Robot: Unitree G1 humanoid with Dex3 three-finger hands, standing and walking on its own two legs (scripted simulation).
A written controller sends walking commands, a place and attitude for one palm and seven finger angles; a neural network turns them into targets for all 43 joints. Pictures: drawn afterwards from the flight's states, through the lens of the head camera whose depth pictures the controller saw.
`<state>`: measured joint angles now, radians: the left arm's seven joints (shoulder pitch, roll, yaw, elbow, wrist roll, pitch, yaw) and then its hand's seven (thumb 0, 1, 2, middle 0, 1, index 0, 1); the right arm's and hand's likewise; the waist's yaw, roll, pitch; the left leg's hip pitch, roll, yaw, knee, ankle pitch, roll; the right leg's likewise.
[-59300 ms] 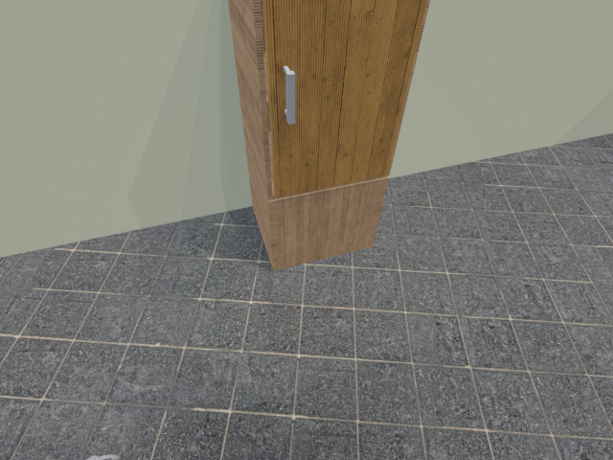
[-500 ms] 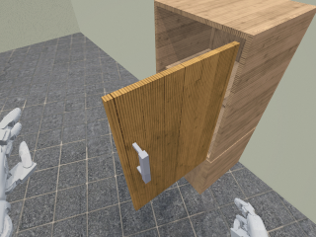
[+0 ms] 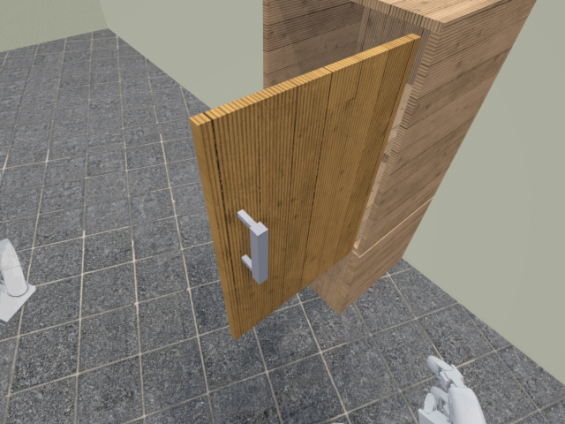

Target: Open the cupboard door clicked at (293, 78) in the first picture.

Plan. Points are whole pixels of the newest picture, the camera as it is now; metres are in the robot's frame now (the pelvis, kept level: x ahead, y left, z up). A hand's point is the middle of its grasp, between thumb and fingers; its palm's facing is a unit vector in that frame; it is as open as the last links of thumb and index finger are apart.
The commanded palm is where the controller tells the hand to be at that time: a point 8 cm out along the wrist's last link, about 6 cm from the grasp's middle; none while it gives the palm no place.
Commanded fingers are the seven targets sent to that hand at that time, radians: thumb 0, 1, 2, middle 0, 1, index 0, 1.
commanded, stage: step back with the hand held close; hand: left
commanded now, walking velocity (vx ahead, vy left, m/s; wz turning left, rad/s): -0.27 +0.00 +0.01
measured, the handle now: (252, 247) +0.37 +0.07 +0.03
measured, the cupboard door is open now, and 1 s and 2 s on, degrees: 89 89 89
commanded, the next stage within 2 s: stop stepping back and stand still in 0.74 s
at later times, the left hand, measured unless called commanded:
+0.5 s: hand (28, 337) +0.16 +0.24 +0.17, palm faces +0.41 -0.77 -0.49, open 7.4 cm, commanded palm +0.08 +0.29 +0.20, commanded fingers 0.00 0.90 0.90 -0.20 -0.30 -0.20 -0.30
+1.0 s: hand out of the picture +0.04 +0.21 +0.18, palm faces +0.32 -0.81 -0.49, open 7.4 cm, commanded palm -0.03 +0.26 +0.20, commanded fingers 0.00 0.90 0.90 -0.20 -0.30 -0.20 -0.30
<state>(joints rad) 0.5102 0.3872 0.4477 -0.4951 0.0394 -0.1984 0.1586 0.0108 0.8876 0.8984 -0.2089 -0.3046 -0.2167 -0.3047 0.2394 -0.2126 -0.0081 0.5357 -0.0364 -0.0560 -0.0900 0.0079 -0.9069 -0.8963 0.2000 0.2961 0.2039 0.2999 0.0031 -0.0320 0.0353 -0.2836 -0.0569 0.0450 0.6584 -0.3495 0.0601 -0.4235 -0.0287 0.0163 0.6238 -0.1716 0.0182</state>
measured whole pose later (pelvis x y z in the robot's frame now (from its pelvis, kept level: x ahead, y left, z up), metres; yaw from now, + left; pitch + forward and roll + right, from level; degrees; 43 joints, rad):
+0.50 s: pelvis -0.06 -0.01 +0.00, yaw +1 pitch +1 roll -1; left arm 0.49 0.40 0.44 -0.51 0.00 -0.25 0.13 0.01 0.89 0.90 -0.21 -0.30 -0.21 -0.30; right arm 0.17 -0.21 -0.02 0.59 -0.01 -0.09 -0.05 0.01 -0.91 -0.90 0.20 0.30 0.21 0.30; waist -0.02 -0.02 0.06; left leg -0.43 -0.01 0.02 0.68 -0.29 0.02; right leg -0.43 0.04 0.04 0.61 -0.19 0.00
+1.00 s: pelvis -0.18 -0.03 +0.01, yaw -3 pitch +3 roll -1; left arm 0.54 0.44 0.42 -0.56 -0.04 -0.21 0.13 0.01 0.89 0.90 -0.20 -0.30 -0.21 -0.30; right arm 0.13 -0.15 0.03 0.63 -0.02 -0.13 -0.04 0.01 -0.90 -0.90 0.20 0.30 0.21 0.30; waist 0.01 -0.02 0.03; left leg -0.53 0.05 0.02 0.63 -0.21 -0.02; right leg -0.17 0.02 0.00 0.47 -0.34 -0.01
